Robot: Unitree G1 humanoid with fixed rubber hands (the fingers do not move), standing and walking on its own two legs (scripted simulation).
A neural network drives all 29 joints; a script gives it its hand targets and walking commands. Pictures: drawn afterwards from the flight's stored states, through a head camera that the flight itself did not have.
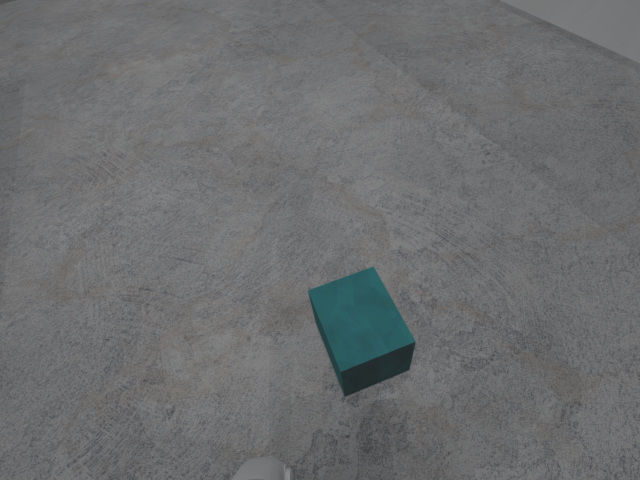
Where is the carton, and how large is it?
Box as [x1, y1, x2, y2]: [308, 266, 415, 396]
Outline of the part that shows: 373,266 308,290 315,321 345,396 409,369 415,342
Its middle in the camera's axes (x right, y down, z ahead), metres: +0.12 +0.30 +1.22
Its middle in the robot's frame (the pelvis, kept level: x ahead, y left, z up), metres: +0.62 +0.00 -0.68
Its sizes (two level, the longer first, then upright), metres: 0.275 0.224 0.222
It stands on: the floor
